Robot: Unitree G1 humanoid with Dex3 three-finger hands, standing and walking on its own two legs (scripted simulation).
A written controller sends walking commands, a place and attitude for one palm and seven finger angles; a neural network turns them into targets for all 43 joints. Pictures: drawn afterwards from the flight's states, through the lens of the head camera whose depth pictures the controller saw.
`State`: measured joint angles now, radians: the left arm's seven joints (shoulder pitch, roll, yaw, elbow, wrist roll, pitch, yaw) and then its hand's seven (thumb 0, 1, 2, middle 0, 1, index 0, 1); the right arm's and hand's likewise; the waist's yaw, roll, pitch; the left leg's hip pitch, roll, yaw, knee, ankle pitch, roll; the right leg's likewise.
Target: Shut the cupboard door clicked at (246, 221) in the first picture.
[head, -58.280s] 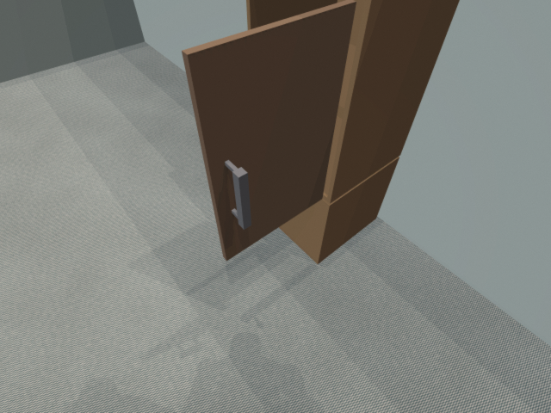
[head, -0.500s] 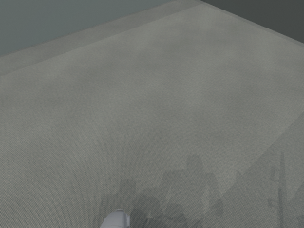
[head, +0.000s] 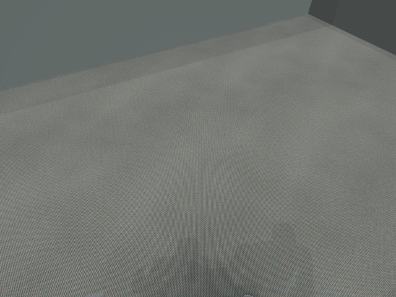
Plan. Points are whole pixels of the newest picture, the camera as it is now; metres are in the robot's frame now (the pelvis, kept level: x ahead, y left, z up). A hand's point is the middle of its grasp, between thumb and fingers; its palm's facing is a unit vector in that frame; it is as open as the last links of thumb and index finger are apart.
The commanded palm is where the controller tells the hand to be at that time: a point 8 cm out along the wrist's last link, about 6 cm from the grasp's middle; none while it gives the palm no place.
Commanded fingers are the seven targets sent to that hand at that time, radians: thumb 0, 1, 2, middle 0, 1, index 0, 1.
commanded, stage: walk to a spot facing it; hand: left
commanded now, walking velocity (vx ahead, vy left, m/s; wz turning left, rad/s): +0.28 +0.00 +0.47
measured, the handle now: out of the picture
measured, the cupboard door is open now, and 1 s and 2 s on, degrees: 30 30 30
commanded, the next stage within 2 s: turn to face it in 0.18 s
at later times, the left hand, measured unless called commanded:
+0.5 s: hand out of the picture +0.08 +0.14 -0.18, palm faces +0.23 -0.96 -0.14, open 7.4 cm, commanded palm none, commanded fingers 0.00 0.90 0.90 -0.20 -0.30 -0.20 -0.30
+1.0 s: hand (132, 229) +0.31 +0.20 -0.16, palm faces -0.11 -0.96 -0.27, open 7.4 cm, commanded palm none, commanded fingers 0.00 0.90 0.90 -0.20 -0.30 -0.20 -0.30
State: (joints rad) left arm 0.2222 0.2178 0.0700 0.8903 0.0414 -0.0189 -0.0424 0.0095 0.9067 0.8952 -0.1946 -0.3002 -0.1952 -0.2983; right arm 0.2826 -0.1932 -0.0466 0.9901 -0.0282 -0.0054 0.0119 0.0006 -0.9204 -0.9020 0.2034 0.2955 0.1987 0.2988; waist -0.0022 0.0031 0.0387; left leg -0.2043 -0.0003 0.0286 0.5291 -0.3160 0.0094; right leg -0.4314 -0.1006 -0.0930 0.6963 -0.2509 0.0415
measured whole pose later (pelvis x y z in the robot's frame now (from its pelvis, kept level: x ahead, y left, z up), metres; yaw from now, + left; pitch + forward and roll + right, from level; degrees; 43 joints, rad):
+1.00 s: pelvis +0.23 +0.00 +0.00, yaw -9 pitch +2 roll +1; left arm 0.26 0.23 0.07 0.91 0.03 0.04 0.00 0.01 0.90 0.89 -0.20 -0.30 -0.20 -0.30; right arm 0.13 -0.26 -0.07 0.91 -0.01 0.06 -0.02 0.01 -0.91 -0.90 0.20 0.29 0.19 0.30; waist 0.03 0.00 0.06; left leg -0.49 0.04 0.04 1.00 -0.44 -0.06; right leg -0.29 0.01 0.04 0.53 -0.28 -0.02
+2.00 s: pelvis +0.29 +0.03 +0.01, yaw -46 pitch +1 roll -2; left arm 0.18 0.28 0.09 0.89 0.03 0.09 -0.04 0.01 0.90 0.89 -0.20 -0.30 -0.20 -0.30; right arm 0.20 -0.20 0.00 0.84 -0.03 0.01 -0.02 0.00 -0.90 -0.90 0.20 0.30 0.20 0.30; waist 0.02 -0.05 0.09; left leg -0.31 0.11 0.12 0.57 -0.28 0.00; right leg -0.46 0.00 -0.01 1.10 -0.50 0.05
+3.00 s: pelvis +0.28 -0.02 +0.00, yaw -81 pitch +1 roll -1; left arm 0.16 0.23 0.05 0.86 0.02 0.04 -0.02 0.01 0.90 0.89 -0.20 -0.30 -0.20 -0.30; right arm 0.18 -0.28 -0.05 0.90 -0.01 0.07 -0.02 0.01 -0.90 -0.90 0.20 0.30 0.20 0.30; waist -0.01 0.05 0.10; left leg -0.47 0.11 0.05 1.08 -0.50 -0.08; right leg -0.29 0.01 -0.02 0.59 -0.33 -0.02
